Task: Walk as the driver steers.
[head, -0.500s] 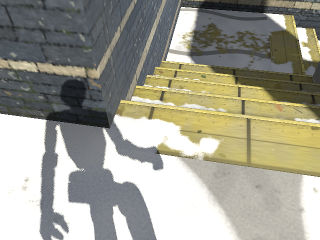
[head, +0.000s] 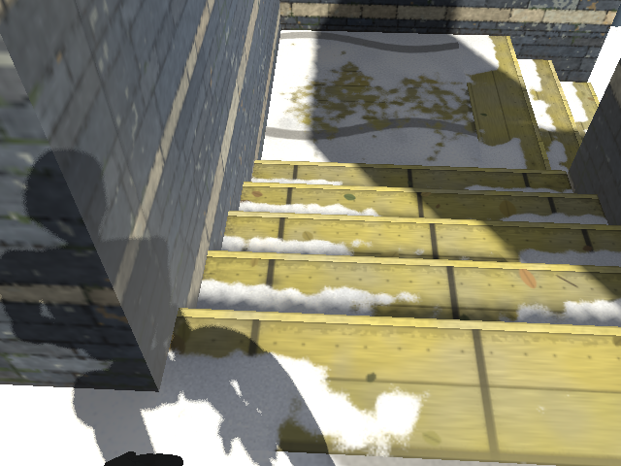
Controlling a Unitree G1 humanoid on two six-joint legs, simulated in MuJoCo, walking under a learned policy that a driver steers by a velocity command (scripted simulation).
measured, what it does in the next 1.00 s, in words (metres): walks ahead, turning right: right foot, then left foot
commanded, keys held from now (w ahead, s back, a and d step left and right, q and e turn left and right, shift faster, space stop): w+shift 0.40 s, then w+e+shift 0.60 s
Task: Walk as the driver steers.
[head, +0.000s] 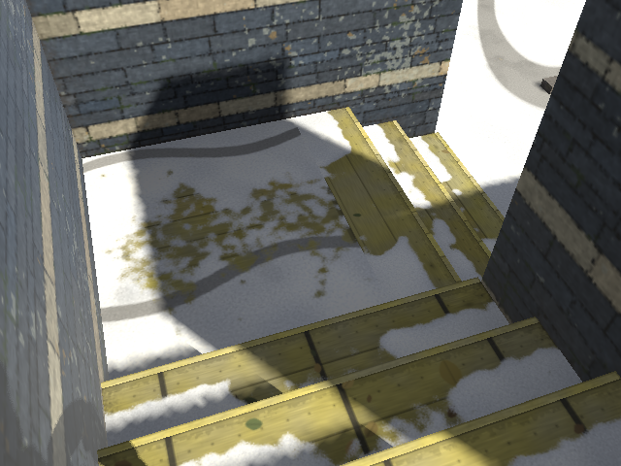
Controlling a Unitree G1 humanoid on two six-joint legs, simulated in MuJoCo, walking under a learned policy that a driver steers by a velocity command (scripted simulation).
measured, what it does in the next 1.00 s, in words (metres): goes down: right foot 0.17 m lower, then left foot 0.17 m lower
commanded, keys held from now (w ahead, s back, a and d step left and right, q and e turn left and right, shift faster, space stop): w+e+shift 0.18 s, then w+q+shift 0.82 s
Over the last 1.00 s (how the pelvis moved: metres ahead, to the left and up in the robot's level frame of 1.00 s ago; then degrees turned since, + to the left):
0.93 -0.06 -0.07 -23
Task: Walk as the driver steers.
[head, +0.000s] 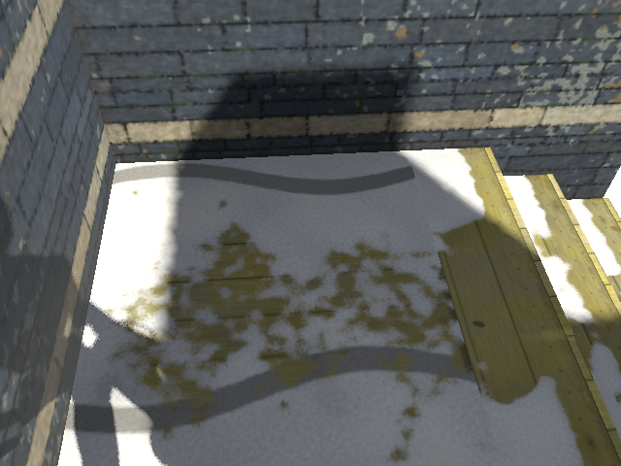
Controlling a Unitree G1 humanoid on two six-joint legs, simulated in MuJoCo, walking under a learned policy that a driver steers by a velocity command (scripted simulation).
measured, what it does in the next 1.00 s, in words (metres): goes down, turning left: left foot 0.17 m lower, then right foot 0.17 m lower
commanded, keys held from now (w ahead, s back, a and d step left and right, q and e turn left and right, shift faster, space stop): w+q+shift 0.44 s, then w+shift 0.08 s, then w+e+shift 0.48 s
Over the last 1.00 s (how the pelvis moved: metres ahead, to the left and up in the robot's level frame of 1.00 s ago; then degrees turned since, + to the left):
0.86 -0.02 -0.47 12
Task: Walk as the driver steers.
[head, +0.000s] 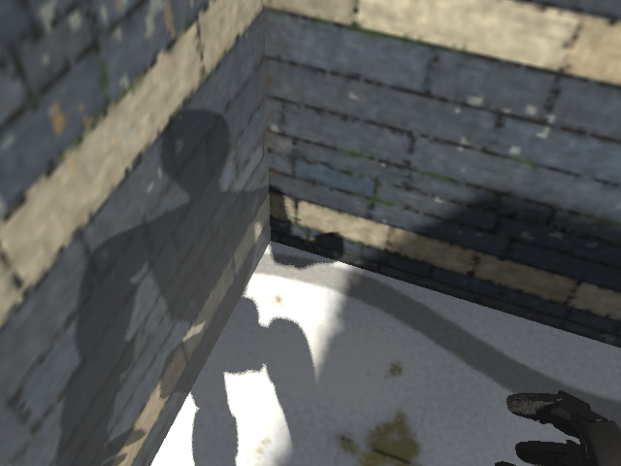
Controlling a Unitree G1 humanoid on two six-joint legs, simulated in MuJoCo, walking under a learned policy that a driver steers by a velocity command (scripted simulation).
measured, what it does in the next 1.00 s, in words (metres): walks ahead, turning right: right foot, then left foot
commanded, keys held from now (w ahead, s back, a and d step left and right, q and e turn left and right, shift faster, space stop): w+e+shift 1.00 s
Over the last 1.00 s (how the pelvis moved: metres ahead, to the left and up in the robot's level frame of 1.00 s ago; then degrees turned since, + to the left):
0.85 0.19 -0.31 18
